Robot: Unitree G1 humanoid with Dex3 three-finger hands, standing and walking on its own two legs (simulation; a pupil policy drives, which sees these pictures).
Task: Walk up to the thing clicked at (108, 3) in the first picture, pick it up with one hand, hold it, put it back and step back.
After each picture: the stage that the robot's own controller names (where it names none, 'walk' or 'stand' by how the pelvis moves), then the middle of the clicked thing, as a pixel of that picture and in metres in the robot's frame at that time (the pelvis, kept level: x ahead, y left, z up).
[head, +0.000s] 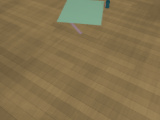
stand; (107, 4) +2.33 -0.42 -0.72
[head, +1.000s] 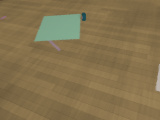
walk; (83, 16) +2.23 +0.09 -0.70
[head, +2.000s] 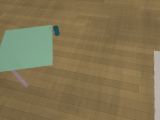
walk; (56, 30) +1.59 +0.40 -0.72
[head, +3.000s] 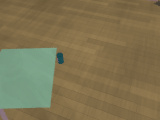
walk; (60, 58) +1.10 +0.30 -0.71
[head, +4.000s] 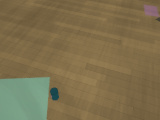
walk; (54, 94) +0.68 +0.22 -0.70
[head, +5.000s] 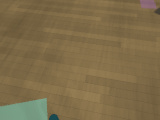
walk; out of the picture +0.41 +0.23 -0.69
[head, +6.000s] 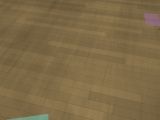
stand; out of the picture +0.35 +0.22 -0.72
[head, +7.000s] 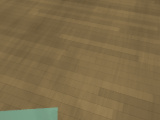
stand; out of the picture +0.35 +0.17 -0.71
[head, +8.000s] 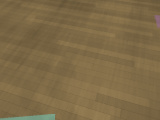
stand; out of the picture +0.34 +0.16 -0.72
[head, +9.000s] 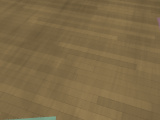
stand; out of the picture +0.32 +0.17 -0.72
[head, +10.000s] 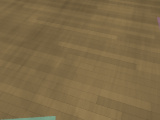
stand; out of the picture +0.32 +0.17 -0.72
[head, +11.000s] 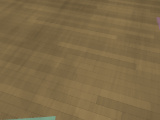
stand; out of the picture +0.32 +0.17 -0.72
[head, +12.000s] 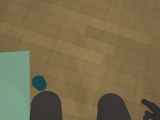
go down; (39, 83) +0.38 +0.21 -0.42
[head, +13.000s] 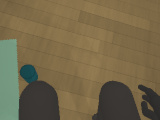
go down; (29, 74) +0.40 +0.23 -0.31
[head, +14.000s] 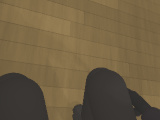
close in; out of the picture +0.37 +0.27 -0.22
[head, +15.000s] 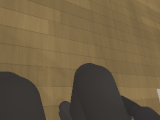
close; out of the picture +0.37 +0.27 -0.21
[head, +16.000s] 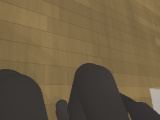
lift; out of the picture +0.35 +0.27 -0.22
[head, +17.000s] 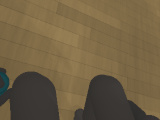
lift; out of the picture +0.28 +0.26 -0.15
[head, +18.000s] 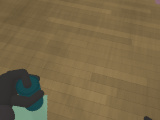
lift; (31, 94) +0.31 +0.18 +0.01
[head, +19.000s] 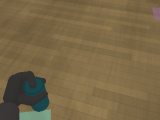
hold; (37, 95) +0.32 +0.17 +0.00
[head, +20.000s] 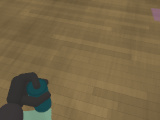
hold; (40, 96) +0.31 +0.17 +0.00
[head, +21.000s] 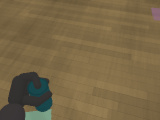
hold; (41, 95) +0.32 +0.16 +0.00
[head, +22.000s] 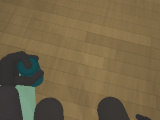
crouch; (31, 72) +0.38 +0.19 -0.08
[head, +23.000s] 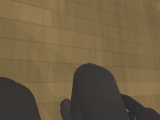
lower; out of the picture +0.38 +0.29 -0.22
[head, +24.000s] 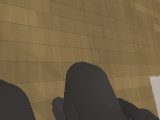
lower; out of the picture +0.40 +0.29 -0.22
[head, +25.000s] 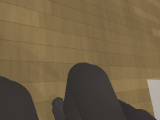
lower; out of the picture +0.40 +0.29 -0.22
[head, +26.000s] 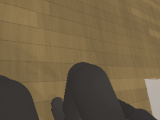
lower; out of the picture +0.40 +0.29 -0.22
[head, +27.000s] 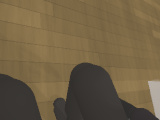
loosen; out of the picture +0.38 +0.28 -0.22
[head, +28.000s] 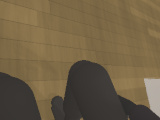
withdraw; out of the picture +0.38 +0.26 -0.22
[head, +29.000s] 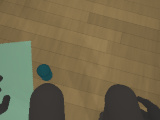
walk; (45, 73) +0.42 +0.21 -0.36
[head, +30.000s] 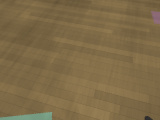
stand; out of the picture +0.34 +0.15 -0.66
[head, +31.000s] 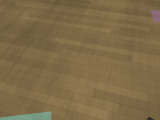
stand; out of the picture +0.35 +0.17 -0.67
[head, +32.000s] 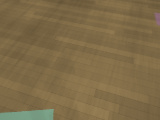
stand; out of the picture +0.36 +0.16 -0.69
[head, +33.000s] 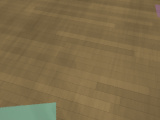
walk; out of the picture +0.39 +0.15 -0.71
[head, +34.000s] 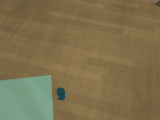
walk; (61, 94) +0.58 +0.15 -0.71
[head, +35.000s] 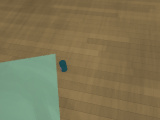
walk; (63, 66) +0.90 +0.26 -0.70
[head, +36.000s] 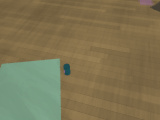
stand; (66, 69) +1.01 +0.18 -0.71
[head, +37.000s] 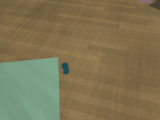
stand; (65, 68) +1.00 +0.19 -0.73
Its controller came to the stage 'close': yes
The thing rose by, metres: 0.70
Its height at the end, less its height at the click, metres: +0.00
